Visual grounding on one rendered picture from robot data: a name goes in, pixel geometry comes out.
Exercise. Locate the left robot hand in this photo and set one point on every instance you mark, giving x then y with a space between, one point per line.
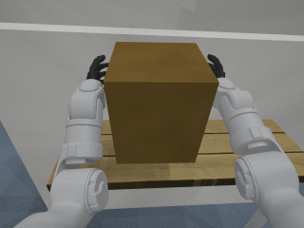
95 68

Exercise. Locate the right robot hand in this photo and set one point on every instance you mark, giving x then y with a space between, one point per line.
216 67

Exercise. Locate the robot right forearm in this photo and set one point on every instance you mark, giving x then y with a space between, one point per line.
248 134

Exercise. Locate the robot left forearm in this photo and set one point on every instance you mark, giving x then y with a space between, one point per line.
84 124

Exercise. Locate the table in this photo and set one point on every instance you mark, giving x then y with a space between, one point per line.
214 165

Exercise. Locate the robot left upper arm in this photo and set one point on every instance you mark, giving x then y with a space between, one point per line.
76 196

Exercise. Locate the carton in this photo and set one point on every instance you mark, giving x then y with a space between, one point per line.
159 98

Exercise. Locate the robot right upper arm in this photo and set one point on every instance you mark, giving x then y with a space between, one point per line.
268 179

